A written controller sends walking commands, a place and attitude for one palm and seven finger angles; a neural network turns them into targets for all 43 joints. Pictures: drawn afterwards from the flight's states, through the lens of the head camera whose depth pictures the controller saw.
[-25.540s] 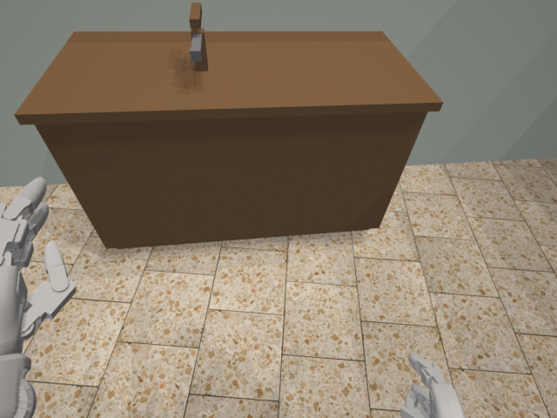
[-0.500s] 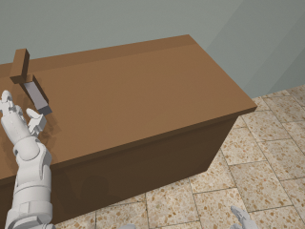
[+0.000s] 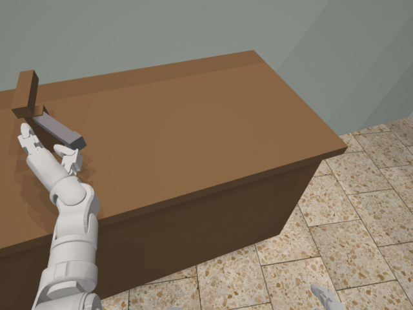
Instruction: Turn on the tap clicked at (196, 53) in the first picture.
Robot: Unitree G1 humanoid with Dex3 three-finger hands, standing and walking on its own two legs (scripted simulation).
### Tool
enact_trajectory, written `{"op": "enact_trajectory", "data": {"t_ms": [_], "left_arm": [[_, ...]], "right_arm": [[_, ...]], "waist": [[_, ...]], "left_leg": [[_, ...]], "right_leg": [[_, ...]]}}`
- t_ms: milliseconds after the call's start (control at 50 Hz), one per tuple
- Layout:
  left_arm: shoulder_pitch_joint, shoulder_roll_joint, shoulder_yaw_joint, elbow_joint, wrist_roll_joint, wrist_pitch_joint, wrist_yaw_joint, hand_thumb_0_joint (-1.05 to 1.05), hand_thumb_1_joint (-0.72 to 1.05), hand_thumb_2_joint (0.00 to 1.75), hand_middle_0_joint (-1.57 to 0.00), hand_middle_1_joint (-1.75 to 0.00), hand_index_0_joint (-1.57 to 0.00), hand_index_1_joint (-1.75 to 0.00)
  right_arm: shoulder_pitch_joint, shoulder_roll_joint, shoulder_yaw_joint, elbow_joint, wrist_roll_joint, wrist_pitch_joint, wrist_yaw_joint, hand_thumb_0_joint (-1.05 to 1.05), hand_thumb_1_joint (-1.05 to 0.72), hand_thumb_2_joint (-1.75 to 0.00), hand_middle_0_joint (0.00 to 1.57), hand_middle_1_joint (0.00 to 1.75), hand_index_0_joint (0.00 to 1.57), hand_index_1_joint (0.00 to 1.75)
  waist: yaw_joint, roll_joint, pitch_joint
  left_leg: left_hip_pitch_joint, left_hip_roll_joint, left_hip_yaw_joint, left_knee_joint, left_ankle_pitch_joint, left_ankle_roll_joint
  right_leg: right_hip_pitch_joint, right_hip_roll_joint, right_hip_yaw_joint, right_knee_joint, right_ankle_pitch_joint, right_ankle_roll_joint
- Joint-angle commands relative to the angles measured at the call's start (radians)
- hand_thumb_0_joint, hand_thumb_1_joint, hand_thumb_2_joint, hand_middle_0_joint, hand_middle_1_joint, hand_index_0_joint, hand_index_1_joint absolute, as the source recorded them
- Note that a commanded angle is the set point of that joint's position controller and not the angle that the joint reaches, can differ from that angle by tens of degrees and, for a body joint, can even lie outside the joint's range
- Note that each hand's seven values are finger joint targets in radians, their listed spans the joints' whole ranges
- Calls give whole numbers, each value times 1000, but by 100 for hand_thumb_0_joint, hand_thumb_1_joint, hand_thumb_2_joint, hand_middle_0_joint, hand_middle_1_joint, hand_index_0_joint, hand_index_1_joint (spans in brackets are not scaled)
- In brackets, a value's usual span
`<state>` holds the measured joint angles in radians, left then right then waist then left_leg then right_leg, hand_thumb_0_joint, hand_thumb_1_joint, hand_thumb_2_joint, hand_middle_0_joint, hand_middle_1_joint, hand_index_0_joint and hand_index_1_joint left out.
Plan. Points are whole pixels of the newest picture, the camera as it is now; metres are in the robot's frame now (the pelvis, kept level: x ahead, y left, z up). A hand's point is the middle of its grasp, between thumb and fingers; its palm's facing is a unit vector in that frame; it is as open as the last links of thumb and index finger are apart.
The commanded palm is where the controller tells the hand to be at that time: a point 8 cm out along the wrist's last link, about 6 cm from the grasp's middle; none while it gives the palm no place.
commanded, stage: push the lever round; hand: left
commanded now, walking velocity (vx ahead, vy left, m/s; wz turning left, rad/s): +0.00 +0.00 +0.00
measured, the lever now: (74, 142) +0.41 +0.29 +0.11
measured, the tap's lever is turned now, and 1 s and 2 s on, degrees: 34 67 84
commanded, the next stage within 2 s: lift the hand up off the lever in 1.42 s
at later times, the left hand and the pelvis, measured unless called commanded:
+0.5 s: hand (96, 140) +0.42 +0.25 +0.10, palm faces +0.82 -0.57 -0.04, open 7.7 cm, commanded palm +0.37 +0.25 +0.10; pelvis +0.00 -0.01 +0.00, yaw +0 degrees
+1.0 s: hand (108, 128) +0.45 +0.24 +0.10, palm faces +0.87 -0.49 -0.08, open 8.0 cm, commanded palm +0.40 +0.24 +0.10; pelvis +0.01 -0.03 -0.01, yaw +1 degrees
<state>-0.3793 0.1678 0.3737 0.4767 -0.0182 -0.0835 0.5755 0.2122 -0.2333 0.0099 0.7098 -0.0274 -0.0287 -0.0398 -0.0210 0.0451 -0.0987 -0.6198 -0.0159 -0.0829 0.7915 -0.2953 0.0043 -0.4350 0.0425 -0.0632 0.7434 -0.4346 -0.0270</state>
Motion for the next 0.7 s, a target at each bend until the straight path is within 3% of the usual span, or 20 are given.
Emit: {"op": "enact_trajectory", "data": {"t_ms": [0, 20, 40, 80, 140, 200, 240, 300, 320, 340, 420, 440, 480, 500, 520, 540, 580, 620, 640, 680], "left_arm": [[-383, 198, -3, -225, 42, -52, 34, 0, 90, 90, -15, -15, -15, -15], [-377, 195, -2, -221, 45, -48, 39, 0, 90, 90, -15, -15, -15, -15], [-369, 231, 37, -213, 50, -45, 47, 0, 90, 90, -15, -15, -15, -15], [-390, 176, -11, -199, 47, -38, 53, 0, 90, 90, -15, -15, -15, -15], [-446, 196, 12, -170, 57, -37, 72, 0, 90, 90, -15, -15, -15, -15], [-516, 141, -42, -131, 68, -42, 87, 0, 90, 90, -15, -15, -15, -15], [-546, 167, -14, -116, 80, -47, 101, 0, 90, 90, -15, -15, -15, -15], [-568, 149, -22, -82, 82, -51, 121, 0, 90, 90, -15, -15, -15, -15], [-573, 143, -23, -68, 84, -48, 127, 0, 90, 90, -15, -15, -15, -15], [-580, 178, 11, -39, 92, -45, 137, 0, 90, 90, -15, -15, -15, -15], [-629, 166, 8, 0, 96, -46, 161, 0, 90, 90, -15, -15, -15, -15], [-614, 203, 47, 17, 108, -43, 169, 0, 90, 90, -15, -15, -15, -15], [-672, 159, 9, 16, 108, -47, 180, 0, 90, 90, -15, -15, -15, -15], [-660, 158, 14, 56, 113, -45, 186, 0, 90, 90, -15, -15, -15, -15], [-658, 170, 29, 71, 112, -46, 192, 0, 90, 90, -15, -15, -15, -15], [-639, 227, 88, 77, 119, -47, 200, 0, 90, 90, -15, -15, -15, -15], [-686, 176, 36, 67, 119, -49, 204, 0, 90, 90, -15, -15, -15, -15], [-713, 180, 39, 106, 129, -46, 211, 0, 90, 90, -15, -15, -15, -15], [-710, 226, 82, 115, 137, -46, 218, 0, 90, 90, -15, -15, -15, -15], [-757, 171, 30, 112, 139, -50, 221, 0, 90, 90, -15, -15, -15, -15]], "right_arm": [[-54, -138, -55, -130, -2, -37, -3, 0, -90, -90, 20, 30, 20, 30], [-57, -136, -55, -132, -2, -35, -2, 0, -90, -90, 20, 30, 20, 30], [-50, -140, -58, -124, -6, -29, -3, 0, -90, -90, 20, 30, 20, 30], [-56, -133, -54, -132, -2, -26, 1, 0, -90, -90, 20, 30, 20, 30], [-57, -135, -55, -117, -6, -23, -1, 0, -90, -90, 20, 30, 20, 30], [-57, -128, -54, -107, -9, -29, 4, 0, -90, -90, 20, 30, 20, 30], [-50, -133, -57, -95, -15, -29, 4, 0, -90, -90, 20, 30, 20, 30], [-39, -128, -61, -93, -18, -29, 13, 0, -90, -90, 20, 30, 20, 30], [-36, -127, -60, -93, -20, -27, 15, 0, -90, -90, 20, 30, 20, 30], [-30, -132, -63, -81, -23, -23, 14, 0, -90, -90, 20, 30, 20, 30], [-16, -128, -64, -86, -29, -16, 26, 0, -90, -90, 20, 30, 20, 30], [-11, -133, -68, -79, -30, -11, 27, 0, -90, -90, 20, 30, 20, 30], [-4, -128, -66, -82, -33, -10, 37, 0, -90, -90, 20, 30, 20, 30], [3, -127, -68, -78, -35, -11, 39, 0, -90, -90, 20, 30, 20, 30], [5, -130, -69, -78, -38, -8, 41, 0, -90, -90, 20, 30, 20, 30], [14, -136, -73, -75, -41, -3, 40, 0, -90, -90, 20, 30, 20, 30], [12, -129, -71, -82, -38, 1, 48, 0, -90, -90, 20, 30, 20, 30], [23, -130, -71, -73, -42, 2, 52, 0, -90, -90, 20, 30, 20, 30], [32, -137, -76, -64, -44, 6, 51, 0, -90, -90, 20, 30, 20, 30], [34, -130, -75, -65, -44, 4, 57, 0, -90, -90, 20, 30, 20, 30]], "waist": [[-17, 18, -294], [-16, 31, -286], [-8, 17, -296], [-19, 10, -270], [-26, 13, -245], [-47, 20, -233], [-46, 33, -256], [-48, 13, -305], [-45, 27, -311], [-45, 24, -307], [-52, 1, -317], [-39, 25, -322], [-57, 27, -324], [-58, -11, -307], [-59, -24, -306], [-42, -23, -319], [-57, 2, -326], [-67, 2, -303], [-58, -1, -308], [-79, 15, -313]], "left_leg": [[297, 9, -12, -80, 180, 19], [294, 10, -5, -76, 185, 19], [292, 10, -11, -78, 197, 19], [279, 9, -7, -77, 186, 19], [267, 10, -14, -85, 146, 20], [271, 9, -16, -84, 112, 21], [276, 9, -21, -83, 108, 19], [282, 8, -17, -69, 134, 17], [276, 5, -12, -66, 135, 17], [266, 5, -19, -67, 125, 16], [249, 4, -5, -53, 149, 21], [251, 6, -15, -57, 157, 17], [260, 5, -13, -49, 167, 18], [241, 6, -10, -47, 162, 22], [226, 4, -2, -42, 161, 26], [221, 5, -7, -42, 174, 25], [227, 1, 4, -38, 176, 26], [214, 3, 6, -36, 166, 29], [214, 6, -6, -41, 170, 26], [232, 6, -1, -35, 171, 28]], "right_leg": [[-32, -6, 13, -121, 286, -6], [-30, -8, 14, -124, 293, -6], [-19, -7, 13, -124, 299, -8], [-27, -8, 12, -125, 295, -5], [-52, -8, 13, -134, 256, -6], [-87, -9, 11, -134, 230, -5], [-95, -10, 11, -130, 221, -6], [-83, -10, 8, -119, 240, -5], [-82, -10, 9, -118, 241, -5], [-88, -11, 9, -119, 232, -5], [-75, -11, 8, -116, 258, -1], [-80, -10, 5, -112, 252, -7], [-93, -10, 1, -106, 261, -4], [-92, -8, 0, -110, 261, -2], [-85, -10, 5, -116, 270, 2], [-70, -10, 4, -112, 278, -1], [-73, -13, 6, -110, 287, 2], [-89, -13, 7, -114, 280, 4], [-86, -12, 3, -110, 275, 0], [-109, -12, 3, -110, 271, 3]]}}
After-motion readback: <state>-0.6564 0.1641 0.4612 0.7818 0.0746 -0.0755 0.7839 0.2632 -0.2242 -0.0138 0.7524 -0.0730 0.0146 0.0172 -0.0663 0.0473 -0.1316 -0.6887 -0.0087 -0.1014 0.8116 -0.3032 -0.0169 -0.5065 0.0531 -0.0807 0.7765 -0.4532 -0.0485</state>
